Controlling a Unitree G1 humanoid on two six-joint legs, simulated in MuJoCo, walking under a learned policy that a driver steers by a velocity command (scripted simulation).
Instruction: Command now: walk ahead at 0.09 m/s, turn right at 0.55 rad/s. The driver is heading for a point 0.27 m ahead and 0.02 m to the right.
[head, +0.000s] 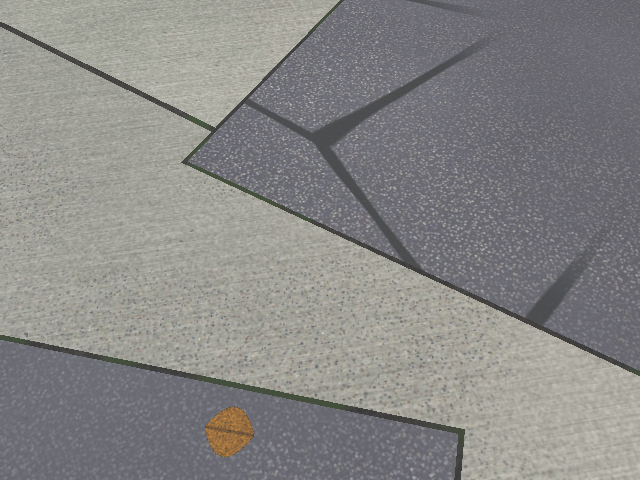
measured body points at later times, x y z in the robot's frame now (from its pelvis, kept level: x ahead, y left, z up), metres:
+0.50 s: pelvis +0.06 +0.05 +0.01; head +0.09 +0.07 +0.46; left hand +0.25 +0.30 -0.11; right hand +0.12 -0.24 -0.10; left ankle +0.10 +0.17 -0.73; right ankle +0.02 -0.08 -0.68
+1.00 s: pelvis +0.06 +0.03 +0.01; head +0.06 +0.02 +0.46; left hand +0.20 +0.26 -0.13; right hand +0.08 -0.25 -0.13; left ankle +0.10 +0.17 -0.73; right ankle +0.02 -0.09 -0.73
